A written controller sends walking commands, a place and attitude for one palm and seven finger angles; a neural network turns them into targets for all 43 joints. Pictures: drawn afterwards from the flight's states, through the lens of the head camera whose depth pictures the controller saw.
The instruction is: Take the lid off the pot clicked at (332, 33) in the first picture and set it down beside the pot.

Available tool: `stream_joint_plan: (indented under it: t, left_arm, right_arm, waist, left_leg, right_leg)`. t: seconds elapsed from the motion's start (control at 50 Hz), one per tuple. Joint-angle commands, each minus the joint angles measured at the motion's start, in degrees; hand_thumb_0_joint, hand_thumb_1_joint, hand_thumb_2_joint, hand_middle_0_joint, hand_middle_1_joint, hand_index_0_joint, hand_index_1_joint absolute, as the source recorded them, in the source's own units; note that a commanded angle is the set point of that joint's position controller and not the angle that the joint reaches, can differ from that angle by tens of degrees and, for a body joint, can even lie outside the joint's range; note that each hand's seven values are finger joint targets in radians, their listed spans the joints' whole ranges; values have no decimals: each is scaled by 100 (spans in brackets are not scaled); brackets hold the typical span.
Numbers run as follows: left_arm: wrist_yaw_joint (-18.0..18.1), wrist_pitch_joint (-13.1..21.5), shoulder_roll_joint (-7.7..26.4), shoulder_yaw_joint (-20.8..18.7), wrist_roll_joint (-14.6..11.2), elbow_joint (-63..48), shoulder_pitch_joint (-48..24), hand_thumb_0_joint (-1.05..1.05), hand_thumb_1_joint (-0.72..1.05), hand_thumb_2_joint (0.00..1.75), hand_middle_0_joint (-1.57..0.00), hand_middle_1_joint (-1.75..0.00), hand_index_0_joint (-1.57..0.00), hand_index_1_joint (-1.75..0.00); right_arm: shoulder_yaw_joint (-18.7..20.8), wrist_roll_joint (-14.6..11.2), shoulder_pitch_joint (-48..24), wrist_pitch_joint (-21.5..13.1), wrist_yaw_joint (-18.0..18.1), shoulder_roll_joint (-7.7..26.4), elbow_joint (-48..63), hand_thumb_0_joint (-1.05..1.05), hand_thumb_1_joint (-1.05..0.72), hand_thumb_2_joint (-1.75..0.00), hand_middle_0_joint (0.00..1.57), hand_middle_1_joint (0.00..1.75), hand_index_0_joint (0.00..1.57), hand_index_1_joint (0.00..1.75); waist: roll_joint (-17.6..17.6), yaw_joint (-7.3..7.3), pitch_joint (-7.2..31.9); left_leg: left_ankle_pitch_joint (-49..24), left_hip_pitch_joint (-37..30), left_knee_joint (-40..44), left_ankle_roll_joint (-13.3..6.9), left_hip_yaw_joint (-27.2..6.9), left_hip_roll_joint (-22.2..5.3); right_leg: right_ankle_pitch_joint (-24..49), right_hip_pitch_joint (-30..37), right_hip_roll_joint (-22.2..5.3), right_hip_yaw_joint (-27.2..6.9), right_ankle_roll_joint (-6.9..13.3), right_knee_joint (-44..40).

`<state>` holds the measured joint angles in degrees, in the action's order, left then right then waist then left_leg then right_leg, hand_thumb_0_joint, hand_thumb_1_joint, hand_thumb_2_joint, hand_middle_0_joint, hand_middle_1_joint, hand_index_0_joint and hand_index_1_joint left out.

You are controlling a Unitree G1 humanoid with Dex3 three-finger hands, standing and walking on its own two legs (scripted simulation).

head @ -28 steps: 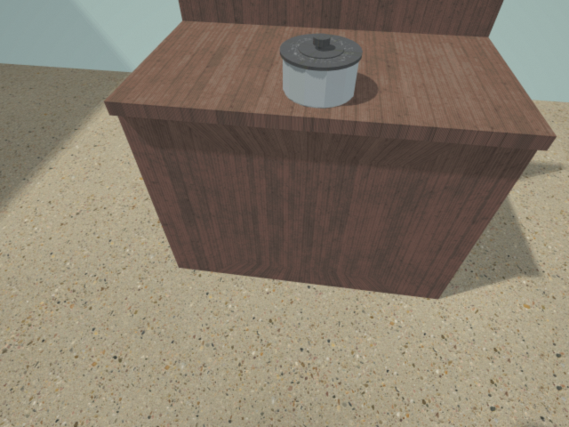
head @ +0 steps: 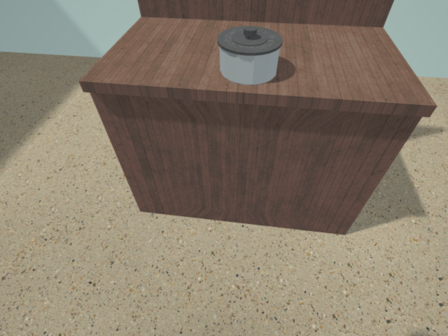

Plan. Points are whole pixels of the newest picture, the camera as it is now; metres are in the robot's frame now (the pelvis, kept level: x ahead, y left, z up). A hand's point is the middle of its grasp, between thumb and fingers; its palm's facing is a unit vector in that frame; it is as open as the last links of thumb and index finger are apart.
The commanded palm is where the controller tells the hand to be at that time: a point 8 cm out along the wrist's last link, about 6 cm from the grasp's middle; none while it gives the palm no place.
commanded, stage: look at it before walking up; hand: left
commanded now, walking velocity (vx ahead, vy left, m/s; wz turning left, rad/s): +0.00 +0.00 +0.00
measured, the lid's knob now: (250, 31) +0.91 -0.03 +0.15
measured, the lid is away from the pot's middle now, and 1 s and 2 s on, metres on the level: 0.00 0.00 0.00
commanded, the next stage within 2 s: take the last steps up to it in 0.08 s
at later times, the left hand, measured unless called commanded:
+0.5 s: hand out of the picture +0.03 +0.16 -0.17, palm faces -0.03 -0.98 -0.20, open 7.4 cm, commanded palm none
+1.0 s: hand out of the picture +0.12 +0.05 -0.17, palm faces +0.04 -0.99 -0.15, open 7.4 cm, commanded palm none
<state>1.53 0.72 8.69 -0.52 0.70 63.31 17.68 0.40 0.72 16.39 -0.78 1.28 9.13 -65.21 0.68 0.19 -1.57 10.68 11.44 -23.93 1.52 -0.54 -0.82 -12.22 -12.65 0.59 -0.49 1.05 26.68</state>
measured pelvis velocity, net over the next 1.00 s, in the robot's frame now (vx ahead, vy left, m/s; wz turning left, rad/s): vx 0.20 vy -0.09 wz -0.11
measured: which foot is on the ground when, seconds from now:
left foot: down 0.00-0.56, up 0.58-1.00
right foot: down 0.00-1.00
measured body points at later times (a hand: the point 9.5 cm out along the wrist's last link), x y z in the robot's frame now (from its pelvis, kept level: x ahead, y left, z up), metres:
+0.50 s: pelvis +0.04 -0.03 -0.01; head +0.04 -0.04 +0.44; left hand +0.03 +0.21 -0.15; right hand -0.01 -0.24 -0.17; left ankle +0.03 +0.14 -0.74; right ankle +0.03 -0.11 -0.72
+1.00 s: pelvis +0.20 -0.09 -0.01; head +0.23 -0.10 +0.44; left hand +0.13 +0.11 -0.15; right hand +0.31 -0.31 -0.15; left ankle +0.34 +0.01 -0.71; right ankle +0.07 -0.13 -0.74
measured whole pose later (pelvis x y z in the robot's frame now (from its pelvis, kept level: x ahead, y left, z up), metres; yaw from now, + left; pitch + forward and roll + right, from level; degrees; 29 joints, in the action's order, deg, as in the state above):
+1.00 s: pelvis +0.20 -0.09 -0.01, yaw -6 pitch -1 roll +1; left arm 1.0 4.5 4.0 -1.6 1.1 64.0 27.1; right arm 2.6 1.1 4.1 -2.2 -0.7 8.6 -57.4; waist 0.3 -3.0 -4.0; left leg 10.5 29.6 -40.2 -2.3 6.3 -2.7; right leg -21.0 4.6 3.4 3.3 5.1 17.1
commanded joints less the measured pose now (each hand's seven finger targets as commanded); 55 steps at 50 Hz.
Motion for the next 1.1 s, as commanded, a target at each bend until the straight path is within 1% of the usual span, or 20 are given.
stream_joint_plan:
  t: [0.0, 0.18, 0.28, 0.32, 0.36, 0.38, 0.44, 0.5, 0.52, 0.54, 0.56, 0.64, 0.7, 0.9, 0.98, 1.0, 1.02, 1.04, 1.06, 1.08]
  left_arm:
    - [48, 106, 719, -120, 0, -171, 303, 0, 90, 90, -20, -30, -20, -30]
    - [46, 102, 712, -126, -4, -189, 312, 0, 90, 90, -20, -30, -20, -30]
    - [-81, -39, 661, -260, 53, -273, 468, 0, 90, 90, -20, -30, -20, -30]
    - [-144, -28, 589, -288, 67, -369, 441, 0, 90, 90, -20, -30, -20, -30]
    - [-221, 7, 348, -301, 77, -542, 244, 0, 90, 90, -20, -30, -20, -30]
    - [-258, 3, 305, -319, 91, -676, -23, 0, 90, 90, -20, -30, -20, -30]
    - [-341, 81, 299, -377, 70, -849, -211, 0, 90, 90, -20, -30, -20, -30]
    - [-364, 137, 269, -418, 44, -516, 801, 0, 90, 90, -20, -30, -20, -30]
    - [-298, 168, 579, -473, 61, -294, 1395, 0, 90, 90, -20, -30, -20, -30]
    - [-184, 228, 1185, -588, 83, -149, 1981, 0, 90, 90, -20, -30, -20, -30]
    - [-97, 210, 1208, -578, -5, -149, 2189, 0, 90, 90, -20, -30, -20, -30]
    - [-30, 330, 510, -372, 50, -449, 808, 0, 90, 90, -20, -30, -20, -30]
    - [-35, 425, 465, -333, 39, -354, 1003, 0, 90, 90, -20, -30, -20, -30]
    - [41, 465, 443, -287, 32, -53, 1497, 0, 90, 90, -20, -30, -20, -30]
    - [22, 456, 592, -326, 14, -57, 1334, 0, 90, 90, -20, -30, -20, -30]
    - [10, 445, 575, -312, -8, -70, 1282, 0, 90, 90, -20, -30, -20, -30]
    - [-13, 429, 483, -292, -18, -173, 1249, 0, 90, 90, -20, -30, -20, -30]
    - [-53, 424, 162, -251, -95, -374, 1328, 0, 90, 90, -20, -30, -20, -30]
    - [-42, 440, 302, -272, -29, -584, 1026, 0, 90, 90, -20, -30, -20, -30]
    - [-60, 387, 306, -318, -4, -697, 682, 0, 90, 90, -20, -30, -20, -30]
  right_arm:
    - [114, -14, 282, -73, 40, 558, 140, 0, -90, -90, 20, 30, 20, 30]
    - [106, -11, 346, -69, 42, 513, 117, 0, -90, -90, 20, 30, 20, 30]
    - [223, 86, 482, -6, 24, 565, 186, 0, -90, -90, 20, 30, 20, 30]
    - [299, 94, 645, -34, 32, 672, 226, 0, -90, -90, 20, 30, 20, 30]
    - [422, 117, 961, -106, 71, 986, 229, 0, -90, -90, 20, 30, 20, 30]
    - [492, 107, 968, -165, 79, 1091, 278, 0, -90, -90, 20, 30, 20, 30]
    - [463, 117, 691, -293, 77, 989, 374, 0, -90, -90, 20, 30, 20, 30]
    - [426, 109, 276, -276, 49, 944, 437, 0, -90, -90, 20, 30, 20, 30]
    - [389, 83, 284, -251, 22, 717, 481, 0, -90, -90, 20, 30, 20, 30]
    - [293, 23, 136, -250, -20, 338, 694, 0, -90, -90, 20, 30, 20, 30]
    - [320, 63, -348, -253, -59, 516, 918, 0, -90, -90, 20, 30, 20, 30]
    - [372, 116, -107, -167, -145, 364, 675, 0, -90, -90, 20, 30, 20, 30]
    - [356, 82, -222, -122, -159, 275, 740, 0, -90, -90, 20, 30, 20, 30]
    - [279, 13, -1509, -261, -206, 161, 1185, 0, -90, -90, 20, 30, 20, 30]
    - [284, 45, -629, -348, -97, 251, 936, 0, -90, -90, 20, 30, 20, 30]
    - [323, 76, 22, -367, -41, 396, 746, 0, -90, -90, 20, 30, 20, 30]
    - [425, 119, 775, -360, 17, 789, 594, 0, -90, -90, 20, 30, 20, 30]
    - [565, 191, 1291, -353, 57, 1336, 531, 0, -90, -90, 20, 30, 20, 30]
    - [540, 20, 1226, -261, 23, 1353, 573, 0, -90, -90, 20, 30, 20, 30]
    - [467, 9, 714, -295, 38, 1010, 684, 0, -90, -90, 20, 30, 20, 30]
  waist:
    - [-108, 7, -245]
    - [-150, 13, -236]
    - [-14, 16, -727]
    - [283, 86, -808]
    - [1042, 256, -779]
    - [1130, 311, -753]
    - [739, 158, -630]
    - [375, -352, -162]
    - [-603, -591, -27]
    - [-2313, -799, -138]
    - [-1596, -828, -340]
    - [-445, -13, -529]
    - [-541, 5, -467]
    - [-509, -266, -502]
    - [-645, 179, -157]
    - [-638, 463, 118]
    - [-414, 758, 439]
    - [860, 748, 881]
    - [535, 638, 578]
    - [448, 437, 117]
  left_leg:
    - [76, -1, 380, -243, -370, -376]
    - [-44, -24, 332, -241, -353, -360]
    - [2314, 368, 414, -376, -466, -478]
    - [2760, 239, 642, -571, -822, -774]
    - [3540, -131, 1407, -1048, -1881, -1639]
    - [3389, -180, 1708, -1285, -2210, -2050]
    - [2064, -189, 1592, -1196, -1496, -1973]
    - [1577, 800, 410, -726, -267, -1254]
    - [1985, 1688, -699, -477, 166, -700]
    - [2396, 3199, -2648, -227, 842, 25]
    - [2365, 3457, -3748, -322, 331, -192]
    - [703, 2858, -4250, -245, 133, -659]
    - [332, 2815, -3724, -130, 333, -583]
    - [-78, 2393, -1820, -307, 698, -232]
    - [-154, 635, -947, -584, 1043, 346]
    - [-405, -381, -646, -741, 847, 279]
    - [-638, -1585, -596, -1124, -226, -470]
    - [-1189, -2492, 30, -2034, -2510, -2164]
    - [-566, -1768, 625, -2357, -3173, -2474]
    - [618, -1026, 952, -2133, -2978, -2278]
  right_leg:
    - [-363, -355, -548, -666, 88, -813]
    - [-364, -340, -549, -683, 106, -839]
    - [-2393, -977, -370, -884, 265, -656]
    - [-2170, -1331, -138, -671, 306, -76]
    - [-1368, -1966, 142, 68, 187, 1481]
    - [-1227, -2243, -88, 118, 152, 2220]
    - [-1225, -2101, -569, -39, 127, 2088]
    - [-482, 181, -229, 527, 88, 454]
    - [-902, 1199, -329, 91, 188, -152]
    - [-2350, 1852, -1801, -2391, 747, -1373]
    - [-2641, 1413, -2348, -3277, 1176, -1920]
    - [-1207, 275, -1681, -1630, 1116, -1723]
    - [689, 635, -1456, -922, 1115, -1628]
    - [3665, 1609, -1302, -471, 924, -1255]
    - [5171, 1398, -1092, -95, 755, 36]
    - [4946, 890, -960, -8, 606, 1012]
    - [3530, -275, -681, 127, 435, 2203]
    - [-442, -1734, 45, 492, 198, 4386]
    - [-1964, -2133, 65, 43, 254, 5283]
    - [-1490, -2576, -230, -194, 248, 5443]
